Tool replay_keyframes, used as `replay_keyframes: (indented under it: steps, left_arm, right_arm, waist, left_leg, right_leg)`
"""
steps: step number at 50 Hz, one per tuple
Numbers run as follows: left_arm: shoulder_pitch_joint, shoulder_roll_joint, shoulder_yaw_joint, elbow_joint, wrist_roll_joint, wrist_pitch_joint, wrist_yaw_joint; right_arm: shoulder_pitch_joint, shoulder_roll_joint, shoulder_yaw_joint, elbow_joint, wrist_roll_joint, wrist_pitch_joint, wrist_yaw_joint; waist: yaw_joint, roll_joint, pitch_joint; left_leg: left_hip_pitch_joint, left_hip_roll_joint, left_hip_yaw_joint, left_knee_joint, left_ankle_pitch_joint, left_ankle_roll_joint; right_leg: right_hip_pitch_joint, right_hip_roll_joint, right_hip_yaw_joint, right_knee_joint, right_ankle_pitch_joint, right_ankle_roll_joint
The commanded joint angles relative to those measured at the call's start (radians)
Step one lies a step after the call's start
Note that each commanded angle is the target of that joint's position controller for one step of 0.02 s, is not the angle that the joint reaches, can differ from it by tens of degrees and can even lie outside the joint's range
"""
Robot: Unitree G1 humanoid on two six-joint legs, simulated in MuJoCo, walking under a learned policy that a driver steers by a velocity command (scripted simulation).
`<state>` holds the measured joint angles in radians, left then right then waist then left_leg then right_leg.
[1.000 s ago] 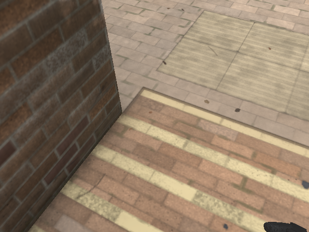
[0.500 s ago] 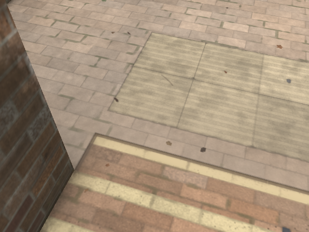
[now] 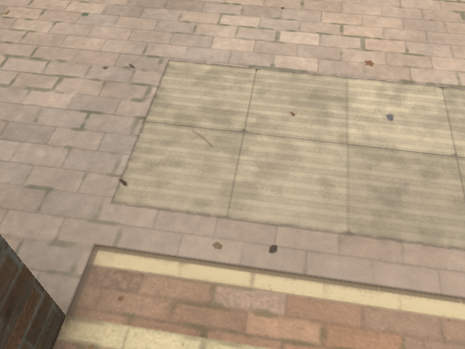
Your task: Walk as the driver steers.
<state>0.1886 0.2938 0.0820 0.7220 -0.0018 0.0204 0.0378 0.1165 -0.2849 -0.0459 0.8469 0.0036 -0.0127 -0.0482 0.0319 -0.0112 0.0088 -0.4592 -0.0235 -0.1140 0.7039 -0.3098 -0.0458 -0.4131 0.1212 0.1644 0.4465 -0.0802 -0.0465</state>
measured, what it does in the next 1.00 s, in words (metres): steps on the spot, turning right: left foot, then right foot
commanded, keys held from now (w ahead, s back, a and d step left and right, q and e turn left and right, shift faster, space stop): e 0.68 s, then w+e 0.10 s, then w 0.22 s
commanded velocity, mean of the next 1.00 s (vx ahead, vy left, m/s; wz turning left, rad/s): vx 0.08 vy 0.00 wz -0.54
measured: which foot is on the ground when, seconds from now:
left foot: up 0.00-0.04, down 0.06-0.52, up 0.54-0.98, down 1.00-1.00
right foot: down 0.00-0.06, up 0.08-0.50, down 0.52-1.00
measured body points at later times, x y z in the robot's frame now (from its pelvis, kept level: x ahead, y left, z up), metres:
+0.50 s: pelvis +0.01 +0.00 +0.00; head +0.05 -0.01 +0.45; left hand +0.27 +0.21 -0.08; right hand +0.03 -0.31 -0.11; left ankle +0.04 +0.14 -0.73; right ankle -0.02 -0.11 -0.73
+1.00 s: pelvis +0.07 -0.03 +0.00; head +0.08 -0.02 +0.45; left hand +0.31 +0.15 -0.10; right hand +0.04 -0.34 -0.09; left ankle +0.15 +0.07 -0.74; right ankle -0.02 -0.11 -0.73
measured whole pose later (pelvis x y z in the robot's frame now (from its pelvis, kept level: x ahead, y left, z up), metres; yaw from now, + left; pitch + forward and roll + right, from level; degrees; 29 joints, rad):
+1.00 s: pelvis +0.07 -0.03 +0.00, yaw -32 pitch +1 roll -1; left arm 0.30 0.29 0.06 0.66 -0.02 -0.01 0.01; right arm 0.17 -0.31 -0.07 0.82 0.01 -0.10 0.03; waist 0.01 0.00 -0.02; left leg -0.27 0.01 -0.02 0.49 -0.24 0.02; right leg -0.18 0.09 0.17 0.46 -0.29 -0.04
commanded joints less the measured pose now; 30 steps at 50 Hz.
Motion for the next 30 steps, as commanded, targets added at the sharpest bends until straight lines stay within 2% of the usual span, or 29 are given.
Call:
replay_keyframes:
  steps: [1,2,3,4,5,6,7,8,9,12,14,16,18,19,22,24,25,26,27,28,29,30]
  left_arm:
    - [-0.023,0.149,0.039,-0.084,-0.007,0.004,0.011]
    - [-0.028,0.143,0.037,-0.09,-0.014,0.009,0.012]
    - [-0.001,0.112,0.028,-0.093,-0.018,0.013,0.012]
    - [0.045,0.055,0.017,-0.111,-0.02,0.009,0.006]
    - [0.015,0.125,0.038,-0.13,-0.01,-0.007,0.002]
    - [0.037,0.185,0.058,-0.11,-0.006,-0.01,-0.002]
    - [0.069,0.181,0.063,-0.082,-0.009,0.0,-0.001]
    - [0.092,0.157,0.059,-0.065,-0.004,0.014,0.004]
    - [0.1,0.133,0.053,-0.064,-0.004,0.025,0.003]
    - [0.021,0.095,0.035,-0.115,-0.02,0.027,-0.003]
    - [-0.028,0.083,0.026,-0.149,-0.02,0.023,-0.009]
    - [-0.043,0.071,0.017,-0.173,-0.017,0.022,-0.02]
    - [-0.042,0.067,0.014,-0.183,-0.017,0.028,-0.03]
    - [-0.038,0.078,0.018,-0.189,-0.02,0.033,-0.029]
    - [-0.035,0.089,0.024,-0.201,-0.021,0.049,-0.039]
    - [0.015,0.092,0.031,-0.187,-0.022,0.054,-0.049]
    - [0.057,0.117,0.043,-0.169,-0.02,0.055,-0.046]
    - [0.119,0.2,0.071,-0.158,-0.023,0.054,-0.031]
    - [0.116,0.293,0.079,-0.188,-0.017,0.048,-0.018]
    - [0.14,0.251,0.068,-0.191,0.012,0.019,-0.034]
    - [0.088,0.23,0.058,-0.185,0.014,-0.002,-0.04]
    - [0.024,0.209,0.054,-0.184,-0.001,-0.012,-0.035]
  right_arm:
    - [0.079,-0.094,-0.028,-0.034,0.009,-0.026,0.01]
    - [0.12,-0.105,-0.034,-0.022,0.01,-0.03,0.015]
    - [0.153,-0.157,-0.05,-0.019,-0.002,-0.03,0.015]
    - [0.116,-0.251,-0.07,-0.036,-0.03,-0.018,0.009]
    - [0.085,-0.224,-0.068,-0.052,-0.062,-0.016,0.012]
    - [0.022,-0.173,-0.054,-0.085,-0.054,-0.019,0.008]
    - [-0.024,-0.136,-0.046,-0.098,-0.036,-0.019,0.006]
    - [-0.039,-0.116,-0.039,-0.107,-0.02,-0.018,0.004]
    - [-0.039,-0.109,-0.034,-0.107,-0.011,-0.015,0.002]
    - [0.016,-0.12,-0.035,-0.096,-0.02,0.001,-0.007]
    - [0.065,-0.144,-0.043,-0.086,-0.02,0.01,-0.012]
    - [0.07,-0.173,-0.054,-0.087,-0.016,0.014,-0.01]
    - [0.056,-0.193,-0.061,-0.093,-0.012,0.016,0.003]
    - [0.043,-0.204,-0.066,-0.095,-0.002,0.011,0.009]
    - [0.036,-0.219,-0.073,-0.084,0.01,-0.004,0.023]
    - [0.012,-0.219,-0.075,-0.079,0.031,-0.007,0.028]
    - [0.051,-0.188,-0.069,-0.06,0.033,-0.008,0.031]
    - [0.083,-0.132,-0.053,-0.06,0.002,-0.01,0.038]
    - [0.061,-0.069,-0.026,-0.113,-0.054,-0.012,0.046]
    - [-0.023,-0.127,-0.044,-0.139,-0.036,-0.015,0.038]
    - [-0.052,-0.155,-0.054,-0.143,-0.003,-0.01,0.033]
    - [-0.032,-0.155,-0.057,-0.127,0.002,-0.004,0.025]
  waist:
    - [-0.047,-0.147,-0.117]
    - [-0.072,-0.141,-0.117]
    - [-0.07,-0.078,-0.13]
    - [-0.01,0.191,-0.115]
    - [-0.031,0.289,-0.088]
    - [-0.01,0.195,-0.083]
    - [0.007,0.145,-0.074]
    - [0.004,0.132,-0.068]
    - [-0.003,0.135,-0.05]
    - [-0.048,0.163,-0.021]
    - [-0.083,0.179,-0.035]
    - [-0.092,0.186,-0.055]
    - [-0.092,0.195,-0.061]
    - [-0.09,0.185,-0.055]
    - [-0.079,0.195,-0.051]
    - [-0.036,0.184,-0.062]
    - [-0.023,0.138,-0.081]
    - [-0.02,-0.052,-0.127]
    - [-0.048,-0.326,-0.136]
    - [0.036,-0.21,-0.219]
    - [0.01,-0.139,-0.155]
    - [-0.025,-0.102,-0.107]
  left_leg:
    - [0.12,-0.016,0.026,-0.164,0.04,0.019]
    - [0.206,-0.002,0.04,-0.281,0.109,0.034]
    - [0.323,0.113,-0.029,-0.357,0.13,0.074]
    - [0.403,0.341,-0.264,-0.399,0.217,0.193]
    - [0.317,0.444,-0.407,-0.448,0.315,0.304]
    - [0.299,0.415,-0.325,-0.426,0.337,0.295]
    - [0.292,0.347,-0.22,-0.403,0.342,0.246]
    - [0.306,0.304,-0.152,-0.391,0.336,0.218]
    - [0.3,0.29,-0.106,-0.389,0.366,0.219]
    - [0.348,0.262,-0.009,-0.406,0.385,0.239]
    - [0.425,0.289,-0.001,-0.399,0.426,0.259]
    - [0.44,0.311,0.025,-0.392,0.456,0.265]
    - [0.402,0.323,0.063,-0.391,0.476,0.269]
    - [0.378,0.33,0.073,-0.399,0.467,0.263]
    - [0.381,0.352,0.091,-0.365,0.47,0.245]
    - [0.358,0.342,0.129,-0.29,0.452,0.195]
    - [0.298,0.31,0.173,-0.209,0.387,0.139]
    - [0.118,0.225,0.262,0.01,0.167,0.051]
    - [-0.174,0.083,0.26,0.302,-0.382,-0.033]
    - [-0.205,0.056,0.096,0.476,-0.399,-0.033]
    - [-0.22,0.075,0.064,0.525,-0.314,-0.016]
    - [-0.229,0.089,0.05,0.497,-0.218,-0.005]
  right_leg:
    - [0.123,-0.235,0.33,-0.141,-0.155,-0.132]
    - [0.098,-0.205,0.318,-0.112,-0.16,-0.105]
    - [0.016,-0.152,0.266,-0.024,-0.258,-0.057]
    - [-0.168,0.007,0.069,0.221,-0.449,0.003]
    - [-0.254,0.02,-0.002,0.441,-0.524,0.046]
    - [-0.237,-0.028,0.012,0.579,-0.459,0.065]
    - [-0.23,-0.034,-0.004,0.635,-0.399,0.079]
    - [-0.239,-0.039,-0.017,0.702,-0.352,0.098]
    - [-0.248,-0.046,-0.028,0.764,-0.326,0.114]
    - [-0.28,-0.084,-0.099,0.697,-0.264,0.143]
    - [-0.284,-0.115,-0.114,0.601,-0.265,0.159]
    - [-0.223,-0.143,-0.137,0.506,-0.283,0.157]
    - [-0.129,-0.152,-0.176,0.419,-0.3,0.142]
    - [-0.085,-0.152,-0.19,0.372,-0.289,0.132]
    - [-0.004,-0.144,-0.219,0.235,-0.268,0.088]
    - [0.114,-0.126,-0.244,0.048,-0.139,0.037]
    - [0.236,-0.11,-0.224,-0.043,-0.027,0.003]
    - [0.443,-0.23,-0.049,-0.067,0.3,-0.055]
    - [0.548,-0.473,0.282,-0.02,0.679,-0.228]
    - [0.472,-0.525,0.333,-0.081,0.542,-0.343]
    - [0.425,-0.46,0.246,-0.108,0.428,-0.297]
    - [0.385,-0.398,0.179,-0.111,0.333,-0.234]
Keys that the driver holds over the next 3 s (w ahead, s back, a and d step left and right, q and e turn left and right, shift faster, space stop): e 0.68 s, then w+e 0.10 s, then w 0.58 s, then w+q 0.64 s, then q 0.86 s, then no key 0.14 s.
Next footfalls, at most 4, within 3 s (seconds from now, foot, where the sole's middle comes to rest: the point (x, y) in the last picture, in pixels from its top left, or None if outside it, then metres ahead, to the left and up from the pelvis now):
0.06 left None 0.08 0.14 -0.77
0.52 right None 0.02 -0.13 -0.77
1.00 left None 0.18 0.05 -0.77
1.46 right None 0.31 -0.35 -0.77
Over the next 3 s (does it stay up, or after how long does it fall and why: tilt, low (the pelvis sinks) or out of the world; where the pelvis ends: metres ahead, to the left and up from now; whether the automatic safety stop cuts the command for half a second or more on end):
stays up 0.72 -0.32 0.00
